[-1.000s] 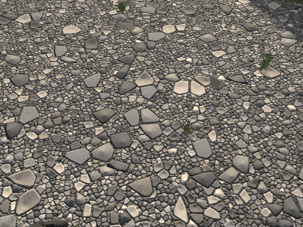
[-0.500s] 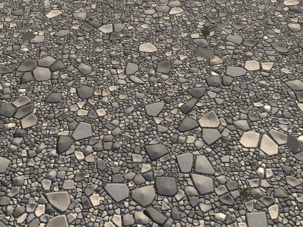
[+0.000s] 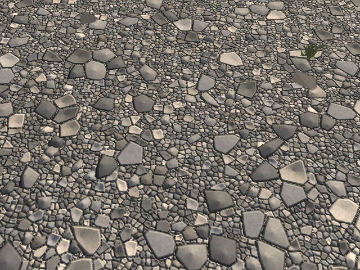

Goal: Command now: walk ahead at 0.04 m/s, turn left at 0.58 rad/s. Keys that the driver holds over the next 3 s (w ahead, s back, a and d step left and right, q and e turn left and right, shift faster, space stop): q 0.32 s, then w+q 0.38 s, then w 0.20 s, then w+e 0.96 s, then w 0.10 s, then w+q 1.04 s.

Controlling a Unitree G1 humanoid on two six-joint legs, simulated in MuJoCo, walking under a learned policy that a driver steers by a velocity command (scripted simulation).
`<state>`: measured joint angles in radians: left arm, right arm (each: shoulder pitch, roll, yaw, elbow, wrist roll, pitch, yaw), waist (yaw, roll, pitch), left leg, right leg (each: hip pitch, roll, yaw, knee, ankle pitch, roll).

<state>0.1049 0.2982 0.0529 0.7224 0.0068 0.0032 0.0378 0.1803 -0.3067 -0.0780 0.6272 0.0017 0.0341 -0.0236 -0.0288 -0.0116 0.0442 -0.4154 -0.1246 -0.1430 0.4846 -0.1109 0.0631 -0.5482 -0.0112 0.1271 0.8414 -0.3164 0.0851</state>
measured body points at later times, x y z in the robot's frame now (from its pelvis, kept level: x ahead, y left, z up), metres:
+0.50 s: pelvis +0.03 -0.02 +0.01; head +0.05 -0.01 +0.46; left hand +0.06 +0.29 -0.10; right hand +0.27 -0.23 -0.08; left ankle -0.02 +0.09 -0.71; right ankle +0.06 -0.16 -0.73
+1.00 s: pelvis +0.22 +0.07 -0.02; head +0.25 +0.09 +0.43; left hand +0.31 +0.40 -0.09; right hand +0.36 -0.19 -0.13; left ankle -0.02 +0.08 -0.73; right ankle +0.39 +0.05 -0.74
